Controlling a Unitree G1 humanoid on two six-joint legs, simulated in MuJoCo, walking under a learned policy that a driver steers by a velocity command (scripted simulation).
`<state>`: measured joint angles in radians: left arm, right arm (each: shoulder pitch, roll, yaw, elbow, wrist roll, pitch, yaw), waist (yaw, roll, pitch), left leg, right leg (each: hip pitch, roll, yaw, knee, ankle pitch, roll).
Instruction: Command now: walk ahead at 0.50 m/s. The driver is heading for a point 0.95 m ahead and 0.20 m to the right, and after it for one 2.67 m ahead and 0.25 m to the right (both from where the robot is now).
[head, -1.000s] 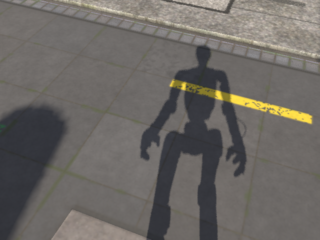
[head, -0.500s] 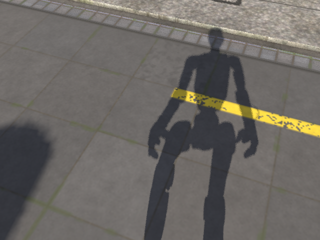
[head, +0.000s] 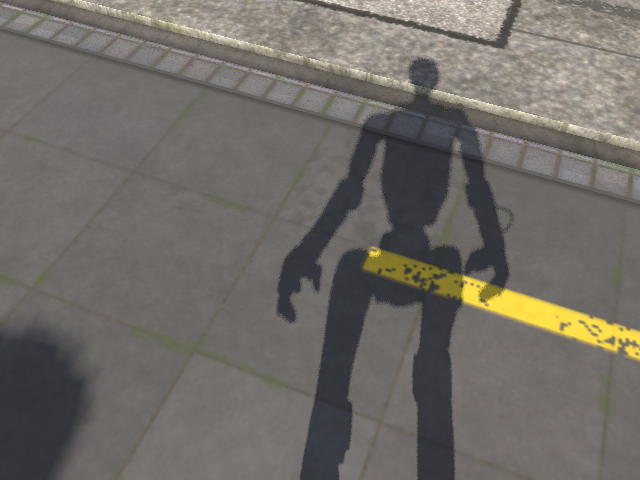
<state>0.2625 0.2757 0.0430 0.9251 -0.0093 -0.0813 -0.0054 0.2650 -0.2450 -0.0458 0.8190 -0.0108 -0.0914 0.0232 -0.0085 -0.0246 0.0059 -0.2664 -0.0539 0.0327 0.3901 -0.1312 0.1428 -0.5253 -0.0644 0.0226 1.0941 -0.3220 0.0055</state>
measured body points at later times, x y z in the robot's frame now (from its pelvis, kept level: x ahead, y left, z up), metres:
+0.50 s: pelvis +0.27 -0.07 -0.01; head +0.29 -0.09 +0.44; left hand +0.36 +0.20 -0.12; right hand +0.35 -0.35 -0.14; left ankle +0.25 +0.09 -0.67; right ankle +0.30 -0.15 -0.75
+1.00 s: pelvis +0.54 +0.00 -0.01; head +0.57 +0.01 +0.44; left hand +0.58 +0.27 -0.15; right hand +0.67 -0.27 -0.12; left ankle +0.60 +0.09 -0.75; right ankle +0.46 -0.15 -0.66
